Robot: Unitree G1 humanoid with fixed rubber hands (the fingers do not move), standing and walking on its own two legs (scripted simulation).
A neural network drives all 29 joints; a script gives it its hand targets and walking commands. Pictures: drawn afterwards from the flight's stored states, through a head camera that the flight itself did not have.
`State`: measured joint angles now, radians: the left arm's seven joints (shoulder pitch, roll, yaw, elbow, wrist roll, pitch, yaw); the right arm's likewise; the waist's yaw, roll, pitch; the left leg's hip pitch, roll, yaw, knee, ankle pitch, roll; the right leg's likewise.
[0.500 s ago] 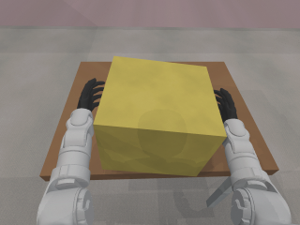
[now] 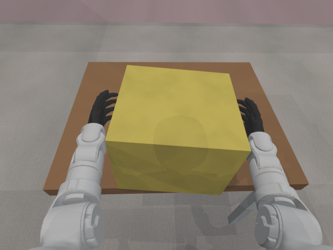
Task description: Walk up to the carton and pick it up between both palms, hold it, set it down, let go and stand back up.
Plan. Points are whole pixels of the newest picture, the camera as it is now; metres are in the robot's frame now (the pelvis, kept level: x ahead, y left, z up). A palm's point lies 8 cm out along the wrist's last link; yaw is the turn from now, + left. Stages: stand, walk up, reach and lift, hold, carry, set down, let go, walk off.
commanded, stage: set down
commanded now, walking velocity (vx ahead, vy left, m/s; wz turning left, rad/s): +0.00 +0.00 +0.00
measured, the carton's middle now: (174, 130) +0.43 -0.02 +0.00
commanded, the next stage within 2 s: none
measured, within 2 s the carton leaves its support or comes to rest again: rests again in 0.44 s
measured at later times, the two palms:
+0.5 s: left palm (98, 124) +0.40 +0.18 +0.07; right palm (251, 132) +0.37 -0.21 +0.06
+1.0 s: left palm (97, 129) +0.40 +0.18 +0.06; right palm (250, 133) +0.37 -0.21 +0.06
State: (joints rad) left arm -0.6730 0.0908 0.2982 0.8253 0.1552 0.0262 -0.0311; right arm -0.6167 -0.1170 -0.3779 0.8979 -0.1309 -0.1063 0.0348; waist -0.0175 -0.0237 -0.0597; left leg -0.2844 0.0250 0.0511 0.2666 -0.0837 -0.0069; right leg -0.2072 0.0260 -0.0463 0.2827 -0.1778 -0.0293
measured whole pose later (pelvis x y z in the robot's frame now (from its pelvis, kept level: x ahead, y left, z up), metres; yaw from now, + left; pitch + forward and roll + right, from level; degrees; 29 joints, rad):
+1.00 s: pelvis +0.00 +0.01 +0.00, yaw -1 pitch +8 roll +0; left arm -0.67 0.09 0.34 0.99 0.19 -0.20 -0.01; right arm -0.64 -0.10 -0.48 0.98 -0.19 -0.25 0.08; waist -0.02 -0.01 -0.07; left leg -0.35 0.02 0.07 0.29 -0.09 0.01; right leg -0.27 0.02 -0.03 0.30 -0.18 -0.02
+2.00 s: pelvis +0.00 +0.01 -0.03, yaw -3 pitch +20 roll -1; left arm -0.85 0.22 0.01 1.35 -0.20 -0.35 0.06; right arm -0.85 -0.36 0.15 1.39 0.45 -0.37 -0.01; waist 0.02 0.04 -0.23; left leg -0.73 0.07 0.08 0.60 -0.22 -0.01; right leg -0.64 0.05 -0.02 0.57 -0.28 -0.03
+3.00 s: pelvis -0.02 +0.00 -0.01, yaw -3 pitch +10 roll -1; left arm -0.93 0.42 -0.01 0.75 -0.29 0.38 0.03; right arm -0.95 -0.59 0.13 0.98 0.55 0.20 0.05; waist 0.00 0.00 -0.12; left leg -0.44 0.05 0.08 0.38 -0.11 0.00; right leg -0.37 0.05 -0.01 0.38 -0.17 -0.03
